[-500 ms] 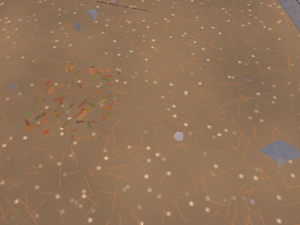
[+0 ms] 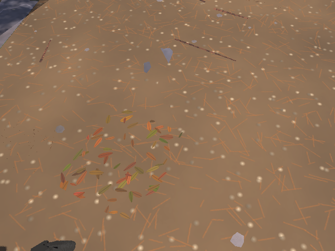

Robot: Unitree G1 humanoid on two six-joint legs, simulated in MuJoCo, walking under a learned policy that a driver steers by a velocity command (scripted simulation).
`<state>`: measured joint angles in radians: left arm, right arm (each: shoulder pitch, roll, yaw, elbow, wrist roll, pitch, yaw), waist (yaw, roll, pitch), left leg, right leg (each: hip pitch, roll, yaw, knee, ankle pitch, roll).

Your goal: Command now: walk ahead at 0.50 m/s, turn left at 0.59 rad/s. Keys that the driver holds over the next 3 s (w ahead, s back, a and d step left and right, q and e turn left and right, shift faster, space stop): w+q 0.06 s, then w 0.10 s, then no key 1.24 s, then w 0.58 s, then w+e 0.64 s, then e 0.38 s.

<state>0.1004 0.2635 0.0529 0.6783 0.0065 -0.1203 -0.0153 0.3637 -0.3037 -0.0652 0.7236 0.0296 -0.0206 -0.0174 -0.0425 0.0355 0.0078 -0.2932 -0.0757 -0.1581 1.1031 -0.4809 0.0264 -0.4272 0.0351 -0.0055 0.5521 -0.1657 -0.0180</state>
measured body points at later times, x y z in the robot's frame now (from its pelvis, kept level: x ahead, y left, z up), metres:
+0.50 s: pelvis +0.21 +0.05 +0.00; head +0.25 +0.06 +0.45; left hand +0.24 +0.33 -0.13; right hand +0.45 -0.16 -0.08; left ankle +0.30 +0.15 -0.72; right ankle +0.14 -0.12 -0.66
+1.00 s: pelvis +0.29 +0.03 +0.01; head +0.30 +0.03 +0.46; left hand +0.34 +0.30 -0.13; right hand +0.42 -0.21 -0.12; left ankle +0.30 +0.15 -0.72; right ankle +0.29 -0.10 -0.72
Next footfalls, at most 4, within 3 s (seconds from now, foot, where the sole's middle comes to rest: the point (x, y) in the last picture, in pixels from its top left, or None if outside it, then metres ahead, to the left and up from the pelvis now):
0.38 left None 0.34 0.16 -0.76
0.70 right None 0.33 -0.09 -0.76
2.10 left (122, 201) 0.70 0.20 -0.76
2.66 right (185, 147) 0.97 -0.08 -0.76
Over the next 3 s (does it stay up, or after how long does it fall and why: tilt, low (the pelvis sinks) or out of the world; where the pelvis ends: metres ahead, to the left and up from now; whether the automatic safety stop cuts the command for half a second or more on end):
stays up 0.95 0.00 0.02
